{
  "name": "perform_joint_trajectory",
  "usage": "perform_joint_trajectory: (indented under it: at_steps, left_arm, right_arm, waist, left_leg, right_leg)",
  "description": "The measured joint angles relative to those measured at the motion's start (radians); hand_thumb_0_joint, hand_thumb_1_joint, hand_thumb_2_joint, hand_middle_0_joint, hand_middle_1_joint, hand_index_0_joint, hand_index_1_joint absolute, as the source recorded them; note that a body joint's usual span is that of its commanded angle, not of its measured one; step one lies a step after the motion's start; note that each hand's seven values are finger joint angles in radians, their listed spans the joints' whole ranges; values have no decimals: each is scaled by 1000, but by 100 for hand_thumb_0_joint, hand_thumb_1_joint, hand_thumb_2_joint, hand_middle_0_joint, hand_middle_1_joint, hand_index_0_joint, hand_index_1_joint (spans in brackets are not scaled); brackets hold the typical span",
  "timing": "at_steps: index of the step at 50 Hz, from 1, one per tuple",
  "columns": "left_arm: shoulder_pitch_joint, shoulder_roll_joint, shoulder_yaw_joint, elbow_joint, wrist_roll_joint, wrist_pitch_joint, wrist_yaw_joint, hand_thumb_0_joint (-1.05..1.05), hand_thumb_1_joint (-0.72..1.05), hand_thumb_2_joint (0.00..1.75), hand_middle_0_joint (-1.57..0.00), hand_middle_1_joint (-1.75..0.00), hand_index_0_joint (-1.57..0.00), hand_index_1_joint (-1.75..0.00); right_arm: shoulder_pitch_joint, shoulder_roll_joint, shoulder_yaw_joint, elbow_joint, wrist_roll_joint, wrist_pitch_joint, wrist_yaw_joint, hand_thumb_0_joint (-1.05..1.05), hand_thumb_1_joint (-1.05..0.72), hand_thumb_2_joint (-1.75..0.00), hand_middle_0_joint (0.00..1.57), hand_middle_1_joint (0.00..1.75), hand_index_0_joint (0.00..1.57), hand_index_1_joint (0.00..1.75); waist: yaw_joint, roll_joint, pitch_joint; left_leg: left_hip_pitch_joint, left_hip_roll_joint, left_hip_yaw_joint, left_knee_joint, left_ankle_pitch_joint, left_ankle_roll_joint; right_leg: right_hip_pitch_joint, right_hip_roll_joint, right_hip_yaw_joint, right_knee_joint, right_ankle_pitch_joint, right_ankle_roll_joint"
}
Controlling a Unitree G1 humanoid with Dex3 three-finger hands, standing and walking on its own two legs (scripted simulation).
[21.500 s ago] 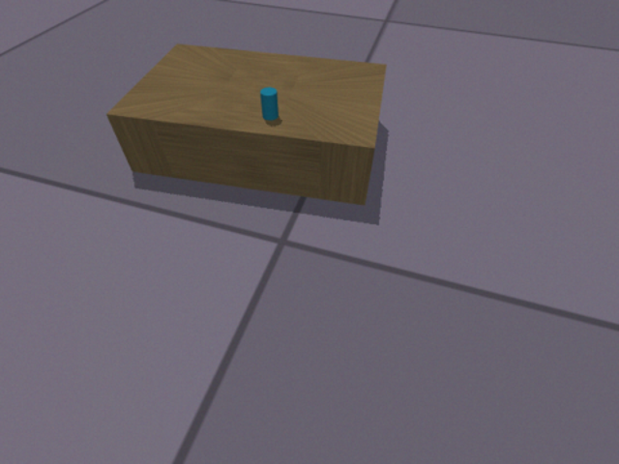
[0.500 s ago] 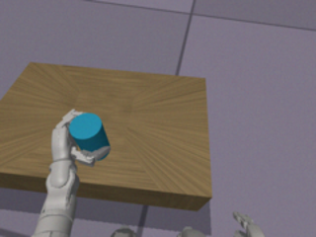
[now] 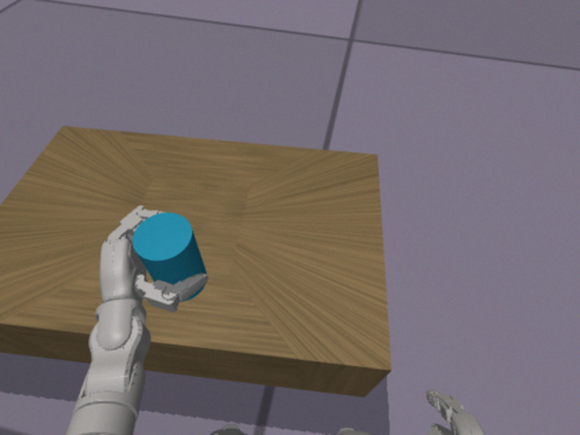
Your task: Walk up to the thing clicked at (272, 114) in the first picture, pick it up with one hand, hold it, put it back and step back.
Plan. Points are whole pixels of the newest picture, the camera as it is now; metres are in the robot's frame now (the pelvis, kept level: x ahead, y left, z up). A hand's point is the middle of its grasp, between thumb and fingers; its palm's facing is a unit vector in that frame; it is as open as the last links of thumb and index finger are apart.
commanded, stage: hold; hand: left
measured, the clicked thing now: (173, 259) +0.34 +0.16 +0.06
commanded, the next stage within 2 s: none
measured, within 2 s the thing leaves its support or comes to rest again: neither
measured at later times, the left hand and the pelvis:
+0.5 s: hand (170, 263) +0.33 +0.16 +0.06, palm faces +0.16 -0.99 -0.02, open 10.3 cm; pelvis +0.00 +0.00 +0.00, yaw +0 degrees
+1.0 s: hand (169, 263) +0.33 +0.16 +0.06, palm faces +0.17 -0.98 -0.02, open 10.3 cm; pelvis +0.00 -0.01 +0.01, yaw +0 degrees
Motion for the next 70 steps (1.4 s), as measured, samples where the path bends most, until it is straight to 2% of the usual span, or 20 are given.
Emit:
perform_joint_trajectory:
  at_steps: [15, 48, 54, 70]
  left_arm:
    - [14, -7, -14, -18, -3, 15, -7, -1, -50, 101, -76, -113, -77, -112]
    - [22, -8, 11, -11, -16, -12, -18, -1, -50, 101, -75, -114, -76, -113]
    - [37, -4, 2, -22, -9, -9, -27, -1, -50, 101, -75, -114, -76, -113]
    - [20, -5, 3, 6, -15, -17, -29, -1, -50, 101, -75, -114, -76, -113]
  right_arm:
    - [-6, 1, 4, 1, 4, -12, -2, 1, -92, -90, 20, 30, 20, 30]
    - [-17, -5, 2, 15, 4, -22, -7, 1, -93, -91, 20, 30, 20, 30]
    - [-18, -5, 0, 8, 5, -21, -5, 1, -93, -91, 20, 30, 20, 30]
    - [-12, -3, 1, 9, 5, -17, 3, 1, -93, -91, 20, 30, 20, 30]
  waist:
    - [5, 4, 12]
    - [4, -1, 15]
    - [5, 0, 17]
    - [7, 1, 10]
  left_leg:
    - [32, -4, 0, -27, 17, 1]
    - [42, -3, -6, -50, 30, -9]
    - [49, -4, -3, -52, 27, -8]
    - [49, -4, -2, -49, 20, -4]
  right_leg:
    - [31, -3, 0, -23, 15, 1]
    - [35, -2, -6, -29, 16, -9]
    - [41, -2, -3, -33, 15, -8]
    - [45, -2, -1, -38, 13, -3]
